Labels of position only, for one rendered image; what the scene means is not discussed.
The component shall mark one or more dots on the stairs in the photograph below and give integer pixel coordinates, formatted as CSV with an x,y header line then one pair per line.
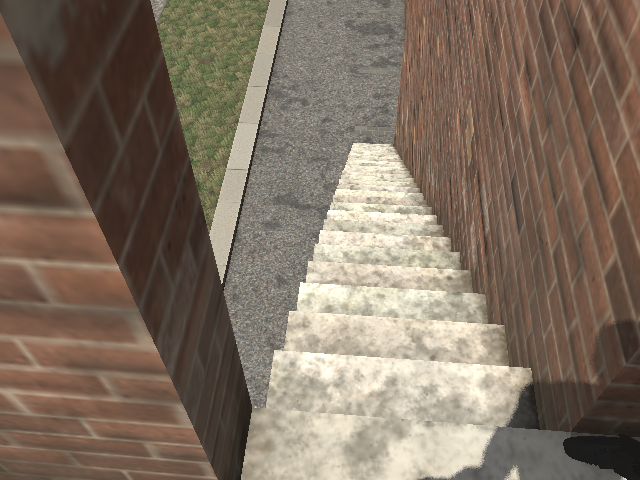
x,y
387,324

